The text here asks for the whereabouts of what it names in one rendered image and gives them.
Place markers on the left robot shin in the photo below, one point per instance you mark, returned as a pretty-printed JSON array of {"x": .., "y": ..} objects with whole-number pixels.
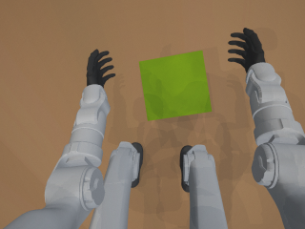
[{"x": 124, "y": 144}]

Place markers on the robot right upper arm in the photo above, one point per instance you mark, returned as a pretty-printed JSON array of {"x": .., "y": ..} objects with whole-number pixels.
[{"x": 280, "y": 168}]

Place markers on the robot left upper arm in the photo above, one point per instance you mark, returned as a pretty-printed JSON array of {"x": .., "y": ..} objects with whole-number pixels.
[{"x": 71, "y": 194}]

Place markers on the right robot forearm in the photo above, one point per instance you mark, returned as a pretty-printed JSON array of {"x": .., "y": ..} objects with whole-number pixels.
[{"x": 271, "y": 111}]

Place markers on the robot left foot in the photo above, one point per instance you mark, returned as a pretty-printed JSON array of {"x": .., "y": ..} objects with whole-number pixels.
[{"x": 139, "y": 150}]

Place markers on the right robot hand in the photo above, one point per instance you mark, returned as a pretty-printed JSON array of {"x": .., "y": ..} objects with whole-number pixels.
[{"x": 253, "y": 53}]

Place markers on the left robot forearm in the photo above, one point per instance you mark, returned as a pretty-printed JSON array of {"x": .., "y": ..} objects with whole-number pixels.
[{"x": 88, "y": 131}]

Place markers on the carton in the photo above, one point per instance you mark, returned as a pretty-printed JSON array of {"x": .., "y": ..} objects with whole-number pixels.
[{"x": 175, "y": 85}]

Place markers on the left robot hand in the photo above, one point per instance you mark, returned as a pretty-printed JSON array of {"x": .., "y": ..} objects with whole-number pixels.
[{"x": 94, "y": 72}]

